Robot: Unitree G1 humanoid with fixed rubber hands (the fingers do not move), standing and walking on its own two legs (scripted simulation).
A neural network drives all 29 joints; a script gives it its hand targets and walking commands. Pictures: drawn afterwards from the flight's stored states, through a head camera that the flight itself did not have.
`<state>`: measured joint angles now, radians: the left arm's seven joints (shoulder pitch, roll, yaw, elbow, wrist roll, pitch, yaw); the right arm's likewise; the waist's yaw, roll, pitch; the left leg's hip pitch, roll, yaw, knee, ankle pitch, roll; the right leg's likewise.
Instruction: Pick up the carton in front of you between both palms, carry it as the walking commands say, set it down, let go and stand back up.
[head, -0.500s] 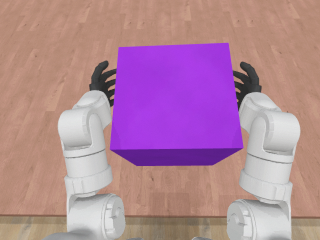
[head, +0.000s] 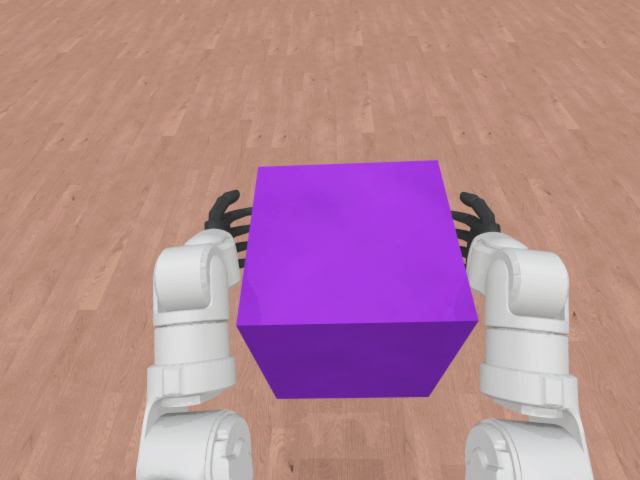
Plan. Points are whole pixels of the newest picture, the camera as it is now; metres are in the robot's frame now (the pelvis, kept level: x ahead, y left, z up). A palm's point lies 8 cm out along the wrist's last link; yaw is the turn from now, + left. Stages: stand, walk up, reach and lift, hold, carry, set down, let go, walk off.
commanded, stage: carry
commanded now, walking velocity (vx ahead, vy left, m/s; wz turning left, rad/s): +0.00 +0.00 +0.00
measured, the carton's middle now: (349, 290) +0.33 +0.00 +0.05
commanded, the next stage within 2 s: none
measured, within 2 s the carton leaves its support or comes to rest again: neither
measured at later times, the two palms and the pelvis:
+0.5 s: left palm (212, 194) +0.41 +0.17 +0.15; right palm (457, 189) +0.42 -0.13 +0.15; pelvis +0.07 +0.01 +0.00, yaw +0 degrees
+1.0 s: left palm (198, 134) +0.60 +0.25 +0.11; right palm (381, 121) +0.62 -0.05 +0.12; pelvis +0.26 +0.09 +0.01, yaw +2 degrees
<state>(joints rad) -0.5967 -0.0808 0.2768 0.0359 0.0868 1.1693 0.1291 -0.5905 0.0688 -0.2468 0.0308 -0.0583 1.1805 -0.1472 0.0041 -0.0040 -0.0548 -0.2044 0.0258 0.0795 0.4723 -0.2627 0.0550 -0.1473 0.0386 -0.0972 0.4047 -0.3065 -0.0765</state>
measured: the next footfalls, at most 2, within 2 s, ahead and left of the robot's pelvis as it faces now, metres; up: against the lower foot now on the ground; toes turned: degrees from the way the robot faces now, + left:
right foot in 0.94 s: +0.44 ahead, +0.04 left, +0.13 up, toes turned +5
left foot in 1.24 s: +0.55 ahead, +0.25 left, +0.13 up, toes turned -13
